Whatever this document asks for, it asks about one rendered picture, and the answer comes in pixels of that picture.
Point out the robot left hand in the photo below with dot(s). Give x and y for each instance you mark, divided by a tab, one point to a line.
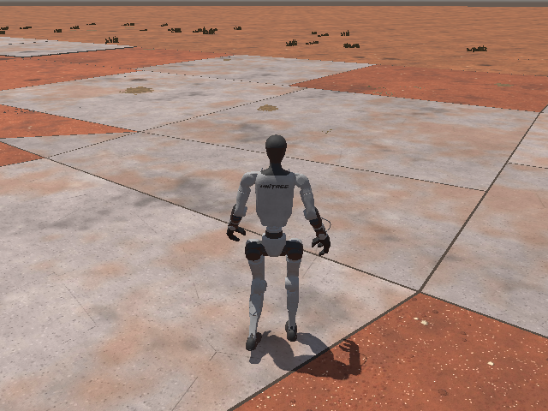
233	237

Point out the robot left upper arm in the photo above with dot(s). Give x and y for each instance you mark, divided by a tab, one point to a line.
244	190

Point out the robot left shin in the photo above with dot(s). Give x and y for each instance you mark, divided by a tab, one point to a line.
255	309

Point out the robot right hand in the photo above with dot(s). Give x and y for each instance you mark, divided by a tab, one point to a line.
326	243

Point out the right robot forearm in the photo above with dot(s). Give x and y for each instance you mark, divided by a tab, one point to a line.
318	226

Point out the robot left thigh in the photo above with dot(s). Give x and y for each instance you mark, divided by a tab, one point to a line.
256	260

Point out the left robot forearm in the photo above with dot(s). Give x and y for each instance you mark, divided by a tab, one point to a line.
234	220

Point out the robot right upper arm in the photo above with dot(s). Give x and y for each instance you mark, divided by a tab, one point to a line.
301	181

